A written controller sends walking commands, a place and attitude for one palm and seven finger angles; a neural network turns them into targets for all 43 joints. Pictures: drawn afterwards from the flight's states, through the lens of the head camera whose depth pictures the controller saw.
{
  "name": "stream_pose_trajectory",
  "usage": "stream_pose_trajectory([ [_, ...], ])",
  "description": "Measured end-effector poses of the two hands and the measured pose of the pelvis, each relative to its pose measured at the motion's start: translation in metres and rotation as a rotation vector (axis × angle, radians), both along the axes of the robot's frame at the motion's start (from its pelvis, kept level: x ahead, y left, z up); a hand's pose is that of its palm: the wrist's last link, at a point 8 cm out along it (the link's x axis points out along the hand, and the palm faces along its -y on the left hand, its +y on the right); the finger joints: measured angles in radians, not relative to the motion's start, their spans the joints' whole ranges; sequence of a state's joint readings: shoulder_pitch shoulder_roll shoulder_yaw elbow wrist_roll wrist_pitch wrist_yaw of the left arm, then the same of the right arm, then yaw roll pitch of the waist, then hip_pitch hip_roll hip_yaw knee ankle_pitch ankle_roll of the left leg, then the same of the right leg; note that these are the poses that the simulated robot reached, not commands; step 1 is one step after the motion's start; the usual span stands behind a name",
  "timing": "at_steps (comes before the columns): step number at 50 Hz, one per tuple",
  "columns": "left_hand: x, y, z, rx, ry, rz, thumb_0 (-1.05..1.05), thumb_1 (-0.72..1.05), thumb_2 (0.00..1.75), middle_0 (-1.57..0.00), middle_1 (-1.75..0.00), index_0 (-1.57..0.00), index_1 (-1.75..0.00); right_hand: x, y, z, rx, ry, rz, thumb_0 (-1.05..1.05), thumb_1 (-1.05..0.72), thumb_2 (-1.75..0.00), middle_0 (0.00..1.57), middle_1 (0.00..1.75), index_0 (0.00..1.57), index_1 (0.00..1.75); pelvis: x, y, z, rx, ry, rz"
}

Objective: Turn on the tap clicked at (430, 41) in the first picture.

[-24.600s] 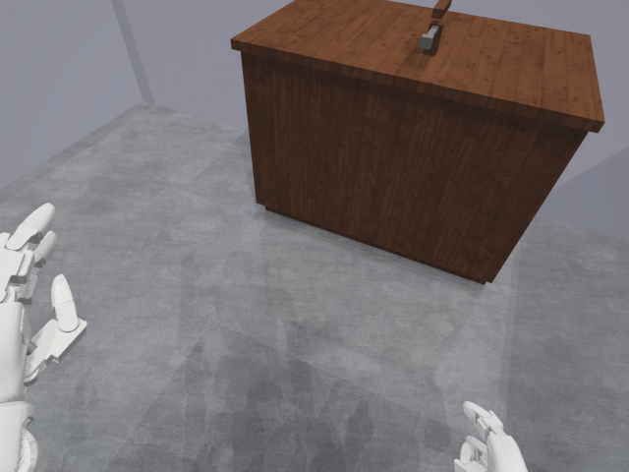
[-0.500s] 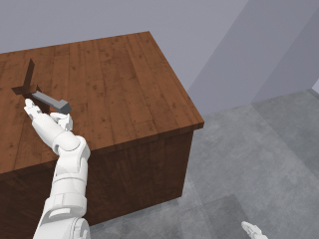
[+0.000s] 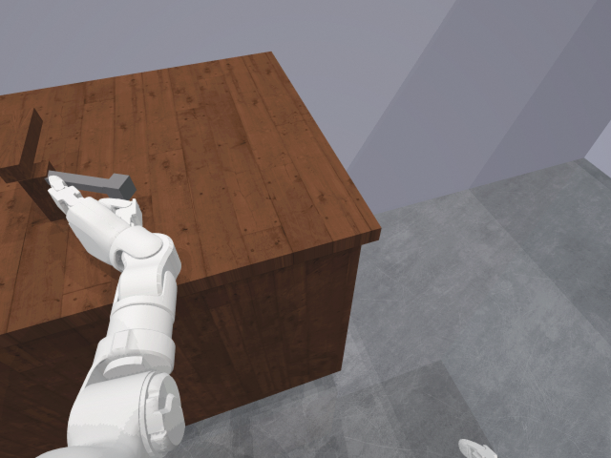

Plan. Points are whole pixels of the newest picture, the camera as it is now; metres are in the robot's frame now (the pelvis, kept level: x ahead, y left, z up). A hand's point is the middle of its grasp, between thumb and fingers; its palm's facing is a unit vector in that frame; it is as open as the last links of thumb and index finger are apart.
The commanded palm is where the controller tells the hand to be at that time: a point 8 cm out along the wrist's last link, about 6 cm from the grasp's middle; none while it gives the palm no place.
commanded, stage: push the lever round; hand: left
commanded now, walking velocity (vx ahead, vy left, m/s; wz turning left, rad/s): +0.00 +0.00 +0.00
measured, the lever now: (120, 188) +0.44 +0.28 +0.12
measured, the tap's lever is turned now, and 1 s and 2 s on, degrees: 59 71 71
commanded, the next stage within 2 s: lift the hand up off the lever in 0.36 s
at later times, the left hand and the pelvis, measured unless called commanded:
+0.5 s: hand (136, 192) +0.44 +0.26 +0.11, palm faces +0.84 -0.52 -0.10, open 7.9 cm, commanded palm +0.39 +0.27 +0.12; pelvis +0.00 -0.01 +0.00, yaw +0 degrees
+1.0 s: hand (133, 184) +0.44 +0.26 +0.13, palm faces +0.84 -0.55 -0.07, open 7.8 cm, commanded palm +0.39 +0.26 +0.14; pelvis +0.01 +0.01 +0.00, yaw -1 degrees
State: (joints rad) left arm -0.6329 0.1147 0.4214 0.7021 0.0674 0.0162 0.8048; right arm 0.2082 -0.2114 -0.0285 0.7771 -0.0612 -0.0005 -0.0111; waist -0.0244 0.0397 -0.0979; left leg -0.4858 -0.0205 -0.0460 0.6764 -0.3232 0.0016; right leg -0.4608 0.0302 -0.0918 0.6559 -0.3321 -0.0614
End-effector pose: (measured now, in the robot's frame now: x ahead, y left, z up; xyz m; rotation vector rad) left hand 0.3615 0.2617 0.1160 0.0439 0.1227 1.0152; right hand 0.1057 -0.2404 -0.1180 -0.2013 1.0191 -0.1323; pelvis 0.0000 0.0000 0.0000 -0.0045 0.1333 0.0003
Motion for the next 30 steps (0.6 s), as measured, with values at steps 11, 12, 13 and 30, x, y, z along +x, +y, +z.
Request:
stream_pose_trajectory([
  [11, 0.014, -0.004, 0.000, 0.012, 0.002, 0.017, 0.02, 0.92, 0.92, -0.15, -0.15, -0.12, -0.15, -0.029, -0.012, -0.007, -0.012, 0.086, -0.036, 0.01, -0.91, -0.90, 0.21, 0.30, 0.21, 0.30, 0.001, -0.004, -0.002, 0.002, 0.017, -0.002],
  [12, 0.015, -0.004, 0.000, 0.013, 0.003, 0.017, 0.02, 0.92, 0.91, -0.15, -0.15, -0.12, -0.15, -0.032, -0.013, -0.007, -0.013, 0.092, -0.040, 0.01, -0.91, -0.90, 0.21, 0.30, 0.21, 0.30, 0.000, -0.004, -0.002, 0.002, 0.018, -0.003],
  [13, 0.016, -0.004, 0.001, 0.013, 0.003, 0.017, 0.02, 0.92, 0.91, -0.15, -0.15, -0.11, -0.15, -0.034, -0.014, -0.007, -0.014, 0.096, -0.043, 0.01, -0.91, -0.90, 0.21, 0.30, 0.21, 0.30, 0.000, -0.004, -0.002, 0.003, 0.020, -0.003],
  [30, 0.026, 0.008, 0.003, 0.010, -0.015, -0.005, 0.03, 0.91, 0.90, -0.15, -0.15, -0.14, -0.15, -0.059, -0.020, -0.006, -0.021, 0.149, -0.076, 0.01, -0.91, -0.90, 0.21, 0.30, 0.21, 0.30, 0.000, -0.004, -0.001, -0.002, 0.031, -0.009],
])
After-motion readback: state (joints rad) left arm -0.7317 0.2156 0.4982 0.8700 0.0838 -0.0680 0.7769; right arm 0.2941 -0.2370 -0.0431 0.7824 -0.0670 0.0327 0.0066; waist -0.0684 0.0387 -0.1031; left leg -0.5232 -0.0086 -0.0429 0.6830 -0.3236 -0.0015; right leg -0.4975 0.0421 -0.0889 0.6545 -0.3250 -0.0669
